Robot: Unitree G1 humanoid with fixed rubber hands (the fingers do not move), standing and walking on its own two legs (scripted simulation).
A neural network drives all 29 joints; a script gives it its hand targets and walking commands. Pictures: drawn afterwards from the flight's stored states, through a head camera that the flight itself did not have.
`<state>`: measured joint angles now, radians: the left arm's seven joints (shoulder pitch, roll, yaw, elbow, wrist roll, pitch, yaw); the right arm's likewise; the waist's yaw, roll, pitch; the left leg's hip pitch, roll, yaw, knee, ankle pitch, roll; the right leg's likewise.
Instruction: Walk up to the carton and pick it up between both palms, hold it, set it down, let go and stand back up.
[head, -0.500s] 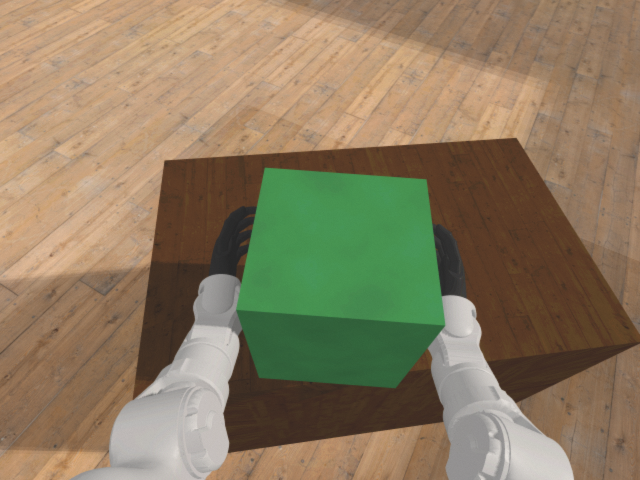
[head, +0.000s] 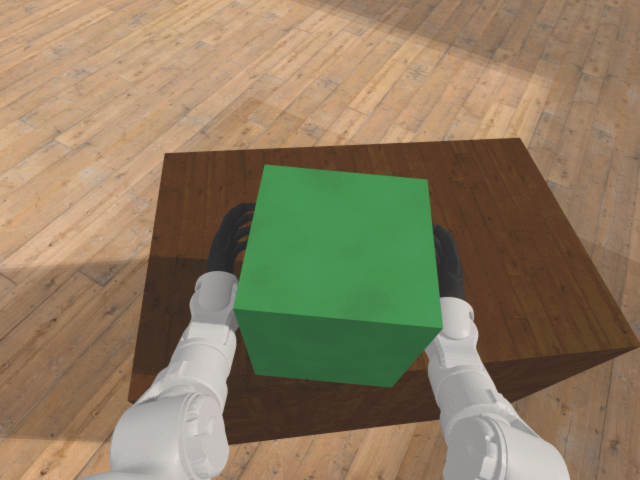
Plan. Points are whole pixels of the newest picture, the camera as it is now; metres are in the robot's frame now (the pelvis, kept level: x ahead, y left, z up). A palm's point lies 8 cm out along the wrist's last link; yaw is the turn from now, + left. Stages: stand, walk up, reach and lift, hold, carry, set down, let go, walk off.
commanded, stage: reach and lift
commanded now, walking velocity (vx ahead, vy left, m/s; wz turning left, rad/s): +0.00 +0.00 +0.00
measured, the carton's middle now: (333, 285) +0.36 +0.00 -0.02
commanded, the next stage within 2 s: none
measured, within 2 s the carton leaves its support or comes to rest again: leaves its support in 0.50 s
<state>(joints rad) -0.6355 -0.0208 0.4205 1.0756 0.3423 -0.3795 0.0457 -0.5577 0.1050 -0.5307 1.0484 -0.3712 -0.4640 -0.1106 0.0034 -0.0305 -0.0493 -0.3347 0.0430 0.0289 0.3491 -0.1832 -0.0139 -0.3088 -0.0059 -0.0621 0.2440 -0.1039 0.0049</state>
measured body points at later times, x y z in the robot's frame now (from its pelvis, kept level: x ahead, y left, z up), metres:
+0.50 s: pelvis -0.01 +0.00 +0.00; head +0.05 +0.02 +0.44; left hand +0.38 +0.16 +0.01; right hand +0.36 -0.15 +0.01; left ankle -0.02 +0.12 -0.75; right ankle +0.00 -0.12 -0.75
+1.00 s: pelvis -0.01 +0.00 +0.00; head +0.04 +0.02 +0.45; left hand +0.38 +0.15 +0.03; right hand +0.37 -0.15 +0.03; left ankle -0.02 +0.12 -0.75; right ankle +0.00 -0.12 -0.75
